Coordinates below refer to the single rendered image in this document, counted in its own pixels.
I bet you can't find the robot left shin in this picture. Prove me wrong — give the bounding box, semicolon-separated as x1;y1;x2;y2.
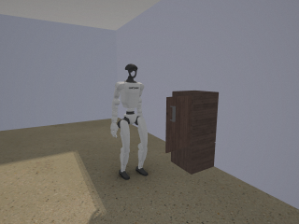
137;147;148;169

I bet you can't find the left robot upper arm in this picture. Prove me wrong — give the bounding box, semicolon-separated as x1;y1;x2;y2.
137;82;145;103

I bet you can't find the robot left foot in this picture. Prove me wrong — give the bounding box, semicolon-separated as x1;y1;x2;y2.
135;166;148;176

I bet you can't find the robot right forearm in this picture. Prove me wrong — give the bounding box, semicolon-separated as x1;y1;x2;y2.
111;99;118;123

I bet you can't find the handle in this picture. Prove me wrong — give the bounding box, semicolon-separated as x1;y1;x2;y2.
170;105;176;122

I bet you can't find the robot right hand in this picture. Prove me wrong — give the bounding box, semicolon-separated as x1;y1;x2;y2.
110;122;119;138

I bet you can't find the robot left forearm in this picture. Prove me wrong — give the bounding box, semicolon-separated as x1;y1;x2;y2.
136;102;143;118

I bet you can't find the right robot upper arm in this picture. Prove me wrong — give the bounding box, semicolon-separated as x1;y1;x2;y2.
113;81;125;105

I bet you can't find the cupboard door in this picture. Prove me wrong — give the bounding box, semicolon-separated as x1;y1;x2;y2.
165;95;192;153

